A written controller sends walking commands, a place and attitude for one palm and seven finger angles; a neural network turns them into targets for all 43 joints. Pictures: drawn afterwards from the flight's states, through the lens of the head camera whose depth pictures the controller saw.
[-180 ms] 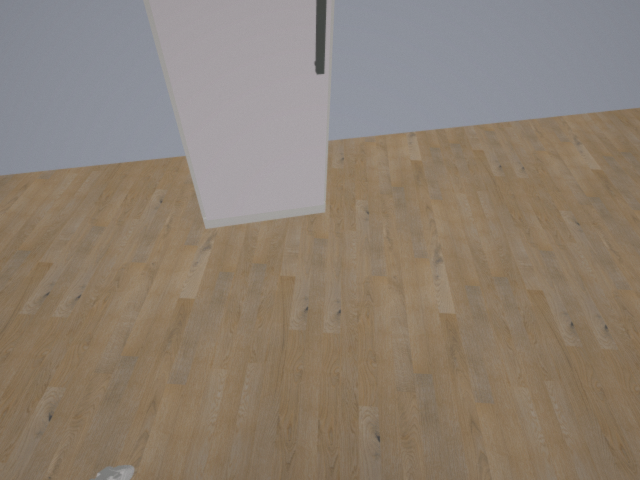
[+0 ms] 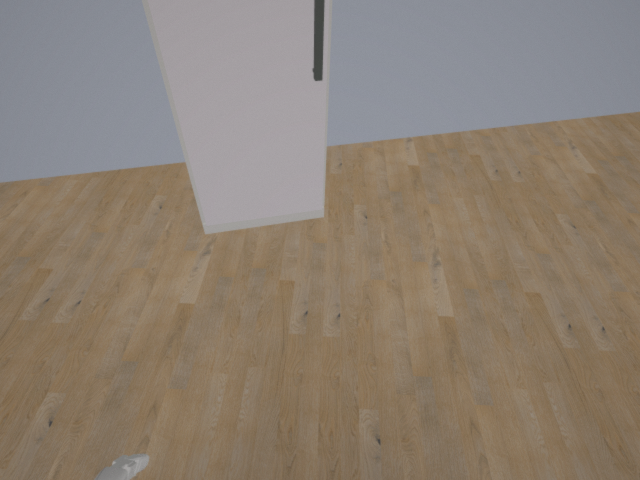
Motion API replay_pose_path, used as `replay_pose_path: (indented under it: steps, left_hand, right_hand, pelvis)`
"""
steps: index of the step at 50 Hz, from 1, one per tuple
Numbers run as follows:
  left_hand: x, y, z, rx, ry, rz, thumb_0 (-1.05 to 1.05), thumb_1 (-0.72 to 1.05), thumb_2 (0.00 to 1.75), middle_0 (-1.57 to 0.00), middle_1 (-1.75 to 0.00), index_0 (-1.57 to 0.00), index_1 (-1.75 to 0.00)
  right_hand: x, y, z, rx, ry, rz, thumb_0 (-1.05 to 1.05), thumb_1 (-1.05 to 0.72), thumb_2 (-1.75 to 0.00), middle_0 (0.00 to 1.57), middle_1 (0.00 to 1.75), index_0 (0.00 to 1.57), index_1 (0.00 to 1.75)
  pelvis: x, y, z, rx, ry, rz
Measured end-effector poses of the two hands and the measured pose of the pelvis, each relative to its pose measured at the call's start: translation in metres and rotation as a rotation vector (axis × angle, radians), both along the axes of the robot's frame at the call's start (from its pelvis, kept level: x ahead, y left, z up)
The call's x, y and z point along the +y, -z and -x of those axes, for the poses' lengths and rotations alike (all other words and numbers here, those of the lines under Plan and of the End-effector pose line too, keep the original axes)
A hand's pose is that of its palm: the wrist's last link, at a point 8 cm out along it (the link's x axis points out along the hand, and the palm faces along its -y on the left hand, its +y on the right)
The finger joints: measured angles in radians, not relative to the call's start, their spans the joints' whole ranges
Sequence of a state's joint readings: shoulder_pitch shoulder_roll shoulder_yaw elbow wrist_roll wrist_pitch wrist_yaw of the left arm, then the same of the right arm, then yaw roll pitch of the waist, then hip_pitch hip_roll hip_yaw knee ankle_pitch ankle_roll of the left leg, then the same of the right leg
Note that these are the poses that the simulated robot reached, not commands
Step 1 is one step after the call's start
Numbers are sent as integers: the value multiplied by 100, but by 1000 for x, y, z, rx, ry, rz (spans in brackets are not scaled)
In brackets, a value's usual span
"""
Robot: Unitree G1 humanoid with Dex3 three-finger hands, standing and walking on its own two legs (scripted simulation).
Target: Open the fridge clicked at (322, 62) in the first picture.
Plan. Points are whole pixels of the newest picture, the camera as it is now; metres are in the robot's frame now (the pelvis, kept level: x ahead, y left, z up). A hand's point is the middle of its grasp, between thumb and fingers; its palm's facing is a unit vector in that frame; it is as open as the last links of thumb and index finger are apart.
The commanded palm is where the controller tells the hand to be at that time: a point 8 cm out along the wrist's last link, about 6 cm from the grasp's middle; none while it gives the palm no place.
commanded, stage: stand and wait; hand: right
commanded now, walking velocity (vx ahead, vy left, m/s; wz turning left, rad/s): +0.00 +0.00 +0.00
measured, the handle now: out of the picture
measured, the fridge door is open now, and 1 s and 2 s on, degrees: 0 0 0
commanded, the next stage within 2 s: look at it before walking up in 0.64 s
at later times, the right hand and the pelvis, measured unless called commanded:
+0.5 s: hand out of the picture +0.05 -0.24 -0.15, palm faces -0.03 +0.94 -0.34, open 7.4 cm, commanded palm none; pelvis -0.01 +0.01 +0.00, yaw +0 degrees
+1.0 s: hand out of the picture +0.06 -0.23 -0.15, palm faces -0.04 +0.94 -0.33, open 7.4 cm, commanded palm none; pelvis -0.01 +0.02 +0.01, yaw +0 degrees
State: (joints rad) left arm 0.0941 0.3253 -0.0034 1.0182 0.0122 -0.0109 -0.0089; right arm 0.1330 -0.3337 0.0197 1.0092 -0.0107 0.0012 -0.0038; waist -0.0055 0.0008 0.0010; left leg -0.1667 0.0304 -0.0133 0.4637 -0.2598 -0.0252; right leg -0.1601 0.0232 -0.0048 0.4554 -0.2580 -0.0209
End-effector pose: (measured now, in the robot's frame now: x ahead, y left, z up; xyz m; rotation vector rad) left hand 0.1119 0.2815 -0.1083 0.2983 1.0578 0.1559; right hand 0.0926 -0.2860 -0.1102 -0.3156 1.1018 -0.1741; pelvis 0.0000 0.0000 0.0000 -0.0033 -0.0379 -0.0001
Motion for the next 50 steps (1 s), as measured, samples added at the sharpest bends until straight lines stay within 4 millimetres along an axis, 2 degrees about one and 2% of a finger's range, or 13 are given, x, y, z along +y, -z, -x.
replay_pose_path:
  steps: [6, 16, 24, 31, 50]
  left_hand:
    - [4, 1, 11, 26, -10, -1, 1, 90, 89, -20, -30, -20, -30]
    - [18, 6, 47, 123, -44, -19, 1, 90, 89, -20, -30, -20, -30]
    - [24, 8, 66, 167, -62, -19, 1, 90, 89, -20, -30, -20, -30]
    - [23, 9, 67, 161, -63, -10, 1, 91, 89, -20, -30, -20, -30]
    - [25, 8, 57, 148, -58, -7, 1, 90, 89, -20, -30, -20, -30]
  right_hand:
    - [7, 5, 15, 31, 9, -17, 0, -90, -89, 21, 30, 20, 30]
    - [7, 9, 42, 105, 30, -9, 0, -90, -89, 21, 30, 20, 30]
    - [4, 7, 49, 122, 35, 5, 0, -91, -89, 21, 30, 20, 30]
    - [6, 4, 45, 107, 27, 9, 0, -91, -89, 21, 30, 20, 30]
    - [13, 4, 35, 96, 14, -1, 0, -91, -89, 21, 30, 20, 30]
  pelvis:
    - [3, -1, 4, -3, -1, 0]
    - [8, -3, 11, -2, 1, -1]
    - [11, -4, 14, -4, 0, -2]
    - [13, -4, 16, -4, -2, -1]
    - [15, -5, 12, 5, -6, -1]
